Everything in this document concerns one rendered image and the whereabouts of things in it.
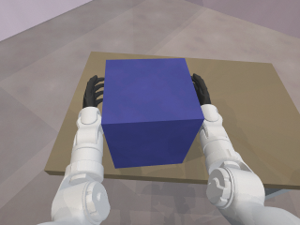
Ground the table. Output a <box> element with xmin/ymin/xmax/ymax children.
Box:
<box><xmin>44</xmin><ymin>51</ymin><xmax>300</xmax><ymax>200</ymax></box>

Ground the carton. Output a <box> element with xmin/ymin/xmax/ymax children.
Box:
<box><xmin>101</xmin><ymin>58</ymin><xmax>205</xmax><ymax>169</ymax></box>

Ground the robot left forearm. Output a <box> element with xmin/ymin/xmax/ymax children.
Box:
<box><xmin>51</xmin><ymin>106</ymin><xmax>104</xmax><ymax>220</ymax></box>

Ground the robot right upper arm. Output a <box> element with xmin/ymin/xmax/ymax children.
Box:
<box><xmin>206</xmin><ymin>166</ymin><xmax>300</xmax><ymax>225</ymax></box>

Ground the robot left upper arm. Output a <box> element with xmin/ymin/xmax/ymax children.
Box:
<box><xmin>37</xmin><ymin>180</ymin><xmax>111</xmax><ymax>225</ymax></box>

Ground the robot right forearm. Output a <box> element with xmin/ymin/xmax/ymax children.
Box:
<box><xmin>198</xmin><ymin>104</ymin><xmax>265</xmax><ymax>200</ymax></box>

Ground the right robot hand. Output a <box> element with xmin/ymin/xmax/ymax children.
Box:
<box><xmin>190</xmin><ymin>73</ymin><xmax>212</xmax><ymax>106</ymax></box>

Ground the left robot hand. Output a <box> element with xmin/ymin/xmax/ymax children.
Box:
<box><xmin>82</xmin><ymin>75</ymin><xmax>105</xmax><ymax>108</ymax></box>

